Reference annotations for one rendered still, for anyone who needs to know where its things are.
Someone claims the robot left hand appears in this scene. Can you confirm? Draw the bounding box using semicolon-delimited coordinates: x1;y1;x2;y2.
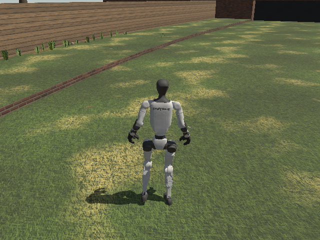
128;132;139;144

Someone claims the robot right forearm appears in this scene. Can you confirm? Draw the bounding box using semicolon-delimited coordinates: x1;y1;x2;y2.
181;121;190;138

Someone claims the robot right upper arm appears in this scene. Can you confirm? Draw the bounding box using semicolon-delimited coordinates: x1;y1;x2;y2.
172;101;185;129

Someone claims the robot left forearm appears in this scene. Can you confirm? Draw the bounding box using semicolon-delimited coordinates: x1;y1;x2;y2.
129;119;140;136

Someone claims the robot right hand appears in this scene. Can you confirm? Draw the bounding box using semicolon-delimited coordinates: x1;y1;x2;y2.
179;135;191;145

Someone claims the robot left upper arm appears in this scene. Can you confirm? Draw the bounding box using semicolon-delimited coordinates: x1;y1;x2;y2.
136;100;152;127

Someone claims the left robot shin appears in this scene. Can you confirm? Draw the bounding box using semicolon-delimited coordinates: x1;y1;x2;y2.
142;160;151;195

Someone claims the right robot foot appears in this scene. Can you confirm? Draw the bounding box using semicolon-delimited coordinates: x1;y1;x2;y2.
163;192;173;206

